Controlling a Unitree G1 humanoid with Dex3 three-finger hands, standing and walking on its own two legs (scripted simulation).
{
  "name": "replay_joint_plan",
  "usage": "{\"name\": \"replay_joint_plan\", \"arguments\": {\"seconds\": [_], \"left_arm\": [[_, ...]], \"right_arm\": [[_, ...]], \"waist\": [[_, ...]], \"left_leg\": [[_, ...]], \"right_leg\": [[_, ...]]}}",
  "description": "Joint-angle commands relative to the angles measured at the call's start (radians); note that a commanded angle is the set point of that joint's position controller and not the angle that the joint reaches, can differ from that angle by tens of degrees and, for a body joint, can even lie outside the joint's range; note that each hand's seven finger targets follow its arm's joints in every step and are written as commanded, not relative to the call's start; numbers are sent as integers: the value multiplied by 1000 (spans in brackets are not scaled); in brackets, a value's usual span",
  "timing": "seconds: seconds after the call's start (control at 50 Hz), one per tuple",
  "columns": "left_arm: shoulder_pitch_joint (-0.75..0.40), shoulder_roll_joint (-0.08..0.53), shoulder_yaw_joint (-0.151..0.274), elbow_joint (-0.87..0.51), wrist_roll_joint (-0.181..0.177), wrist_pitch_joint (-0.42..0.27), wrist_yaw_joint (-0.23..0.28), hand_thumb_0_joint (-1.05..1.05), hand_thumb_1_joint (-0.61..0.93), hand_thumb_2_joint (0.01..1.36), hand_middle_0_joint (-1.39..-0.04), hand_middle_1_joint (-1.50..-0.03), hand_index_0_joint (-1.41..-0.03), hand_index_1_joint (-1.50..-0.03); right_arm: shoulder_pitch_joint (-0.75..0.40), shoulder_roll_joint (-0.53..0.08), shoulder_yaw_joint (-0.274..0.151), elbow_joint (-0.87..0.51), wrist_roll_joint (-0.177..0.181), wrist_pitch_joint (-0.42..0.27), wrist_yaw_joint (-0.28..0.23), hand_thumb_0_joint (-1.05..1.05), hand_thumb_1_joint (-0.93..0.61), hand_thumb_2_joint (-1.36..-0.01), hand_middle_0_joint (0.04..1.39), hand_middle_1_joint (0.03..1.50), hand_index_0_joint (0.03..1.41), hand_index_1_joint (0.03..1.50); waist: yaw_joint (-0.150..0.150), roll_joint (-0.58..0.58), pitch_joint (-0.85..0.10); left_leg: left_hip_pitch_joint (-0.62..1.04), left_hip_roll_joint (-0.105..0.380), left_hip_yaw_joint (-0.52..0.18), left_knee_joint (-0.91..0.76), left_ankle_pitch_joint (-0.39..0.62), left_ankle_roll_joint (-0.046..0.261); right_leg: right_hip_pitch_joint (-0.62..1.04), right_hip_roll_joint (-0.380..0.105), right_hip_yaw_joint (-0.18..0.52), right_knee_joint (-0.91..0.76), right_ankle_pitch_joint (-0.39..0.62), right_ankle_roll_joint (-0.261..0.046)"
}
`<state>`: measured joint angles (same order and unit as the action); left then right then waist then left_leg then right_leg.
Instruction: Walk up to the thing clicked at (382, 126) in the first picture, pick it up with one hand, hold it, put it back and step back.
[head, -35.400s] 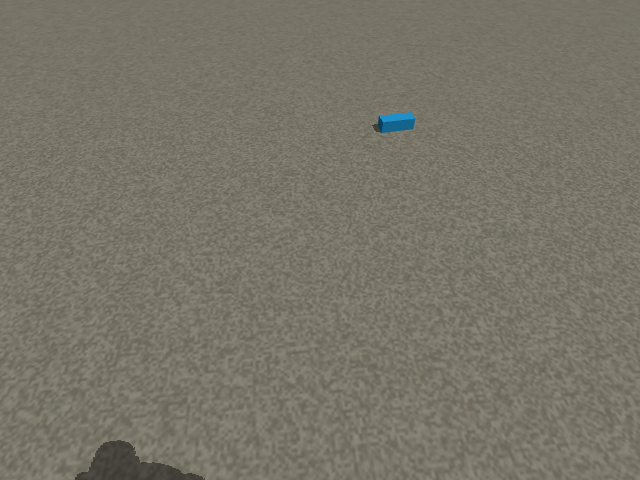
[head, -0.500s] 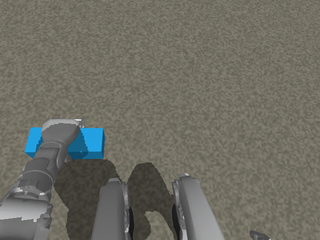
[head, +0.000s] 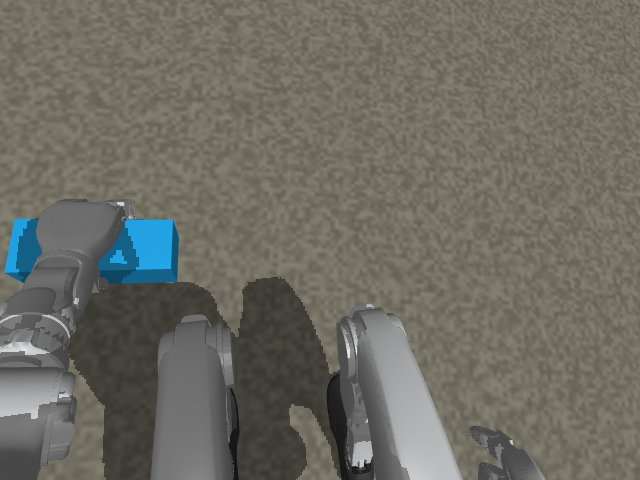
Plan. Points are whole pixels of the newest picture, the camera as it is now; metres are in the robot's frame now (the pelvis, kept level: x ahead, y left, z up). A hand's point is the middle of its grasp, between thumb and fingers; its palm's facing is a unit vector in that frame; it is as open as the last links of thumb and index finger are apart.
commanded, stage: crouch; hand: left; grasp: from above
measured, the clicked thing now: (102, 252) +0.42 +0.28 -0.20
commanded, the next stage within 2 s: lower in 0.50 s
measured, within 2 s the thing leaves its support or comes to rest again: neither
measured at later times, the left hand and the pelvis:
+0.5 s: hand (112, 260) +0.41 +0.28 -0.23, palm faces -0.46 -0.01 -0.89, open 10.5 cm; pelvis -0.01 +0.00 -0.06, yaw -1 degrees
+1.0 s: hand (125, 268) +0.41 +0.27 -0.29, palm faces -0.45 -0.04 -0.89, open 10.5 cm; pelvis -0.01 -0.01 -0.10, yaw -3 degrees
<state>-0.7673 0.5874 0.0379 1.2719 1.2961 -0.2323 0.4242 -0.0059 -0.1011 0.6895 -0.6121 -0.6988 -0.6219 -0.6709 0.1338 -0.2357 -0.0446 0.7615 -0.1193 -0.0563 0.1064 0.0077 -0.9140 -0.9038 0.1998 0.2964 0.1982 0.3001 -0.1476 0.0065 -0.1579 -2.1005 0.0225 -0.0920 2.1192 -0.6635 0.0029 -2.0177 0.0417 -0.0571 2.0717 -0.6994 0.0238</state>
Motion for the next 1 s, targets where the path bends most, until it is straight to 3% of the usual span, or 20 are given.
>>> {"name": "replay_joint_plan", "arguments": {"seconds": [0.0,0.02,0.06,0.08,0.12,0.14,0.26,0.3,0.34,0.4,0.42,0.48,0.54,0.56,0.6,0.64,0.68,0.7,0.94,0.98], "left_arm": [[-342,257,61,-152,-13,-15,45,0,531,1019,-896,-882,-905,-873],[-295,235,54,-95,-10,-12,43,0,533,1007,-897,-873,-907,-864],[-350,293,86,-142,-5,-21,51,0,537,1005,-886,-888,-900,-874],[-316,257,65,-86,-1,-16,49,0,530,1002,-889,-880,-901,-869],[-359,288,80,-114,2,-27,51,0,526,1023,-885,-894,-895,-884],[-354,284,72,-99,1,-27,52,0,511,1008,-873,-892,-884,-881],[-373,290,70,-49,3,-25,59,0,511,990,-859,-900,-874,-884],[-401,325,83,-84,1,-34,60,0,492,993,-855,-889,-865,-879],[-372,298,69,-28,-4,-31,57,0,483,973,-839,-900,-855,-883],[-385,334,82,-30,0,-34,60,0,490,972,-844,-909,-861,-891],[-362,308,73,6,-8,-29,61,0,508,955,-848,-902,-869,-880],[-380,323,74,-1,-9,-37,61,0,493,971,-846,-907,-862,-890],[-372,348,101,-33,-7,-46,62,0,502,985,-868,-895,-878,-885],[-353,322,71,3,-6,-43,60,0,500,963,-862,-892,-875,-879],[-376,352,93,-26,-9,-50,62,0,445,1005,-849,-877,-850,-876],[-358,327,66,28,-6,-49,58,0,441,1007,-851,-870,-850,-872],[-392,344,74,23,-9,-62,61,0,449,1003,-842,-889,-847,-884],[-363,336,70,67,-7,-61,62,0,434,1010,-839,-885,-840,-884],[-392,420,136,41,40,-93,148,0,476,993,-827,-924,-842,-907],[-382,398,120,71,49,-82,156,0,481,1015,-833,-938,-846,-923]], "right_arm": [[195,-217,-64,-16,-8,-6,-11,0,-909,-904,200,299,200,299],[196,-217,-65,-12,-8,-7,-9,0,-910,-905,200,299,200,299],[190,-224,-60,-19,-10,-7,-6,0,-907,-904,200,300,200,300],[191,-225,-60,-12,-11,-7,-6,0,-910,-905,200,300,200,300],[196,-234,-60,-13,-14,-8,-4,0,-910,-905,200,300,200,300],[188,-226,-56,-6,-14,-7,-4,0,-910,-905,200,300,200,300],[175,-240,-48,-1,-18,-14,-2,0,-908,-904,200,300,200,300],[185,-240,-49,5,-19,-15,0,0,-911,-905,200,300,200,300],[177,-235,-42,9,-19,-15,0,0,-911,-905,200,300,200,300],[181,-240,-35,15,-22,-16,-1,0,-912,-905,200,300,200,300],[173,-241,-35,8,-20,-17,-1,0,-910,-904,200,300,200,300],[170,-242,-29,17,-22,-19,-2,0,-912,-905,200,300,200,300],[189,-247,-27,24,-27,-19,1,0,-916,-906,200,300,200,300],[169,-240,-23,19,-24,-18,2,0,-915,-906,200,300,200,300],[187,-245,-21,25,-27,-14,4,0,-913,-904,200,300,200,300],[171,-240,-12,23,-30,-11,6,0,-912,-903,200,300,200,300],[177,-245,-7,27,-35,-14,8,0,-909,-902,200,300,200,300],[167,-247,-1,28,-34,-14,8,0,-911,-903,200,300,200,300],[131,-276,10,21,-69,-20,15,0,-904,-899,200,300,200,300],[128,-273,14,25,-74,-23,18,0,-905,-899,200,300,200,300]], "waist": [[-7,213,-644],[-1,199,-625],[-2,225,-646],[-3,206,-623],[-19,220,-628],[-6,221,-628],[-16,259,-596],[-17,233,-608],[-19,213,-592],[-16,211,-597],[-14,208,-581],[-16,214,-569],[-17,219,-584],[-11,219,-594],[-24,192,-600],[-27,182,-572],[-47,163,-539],[-38,159,-523],[-53,281,-541],[-57,282,-525]], "left_leg": [[523,-17,53,-175,184,22],[523,-16,49,-172,178,21],[512,-15,49,-158,179,20],[501,-15,46,-154,159,20],[484,-17,49,-132,164,22],[471,-16,55,-121,156,23],[441,-15,39,-109,88,18],[429,-15,45,-84,108,21],[384,-20,57,-69,86,27],[366,-20,63,-49,92,28],[368,-19,60,-50,82,27],[346,-17,57,-35,75,26],[359,-17,57,-13,131,24],[350,-17,62,-9,131,26],[324,-17,63,15,161,30],[290,-16,66,31,150,34],[258,-17,60,43,127,36],[251,-16,59,52,117,35],[294,-10,40,88,124,16],[288,-9,39,92,114,15]], "right_leg": [[232,19,-48,-203,238,-62],[218,20,-51,-193,228,-62],[208,22,-56,-169,233,-64],[186,21,-58,-163,213,-63],[180,20,-59,-148,221,-60],[177,25,-58,-144,212,-62],[95,19,-71,-90,151,-65],[112,22,-71,-88,172,-65],[113,26,-66,-91,150,-64],[118,27,-67,-78,153,-63],[99,25,-67,-75,144,-64],[86,27,-73,-56,139,-64],[102,25,-78,-34,192,-60],[112,32,-73,-33,196,-62],[147,33,-73,-33,232,-54],[143,37,-71,-27,228,-51],[126,37,-79,-24,204,-50],[114,37,-78,-18,192,-51],[43,44,-117,65,189,-59],[25,47,-122,73,182,-61]]}}
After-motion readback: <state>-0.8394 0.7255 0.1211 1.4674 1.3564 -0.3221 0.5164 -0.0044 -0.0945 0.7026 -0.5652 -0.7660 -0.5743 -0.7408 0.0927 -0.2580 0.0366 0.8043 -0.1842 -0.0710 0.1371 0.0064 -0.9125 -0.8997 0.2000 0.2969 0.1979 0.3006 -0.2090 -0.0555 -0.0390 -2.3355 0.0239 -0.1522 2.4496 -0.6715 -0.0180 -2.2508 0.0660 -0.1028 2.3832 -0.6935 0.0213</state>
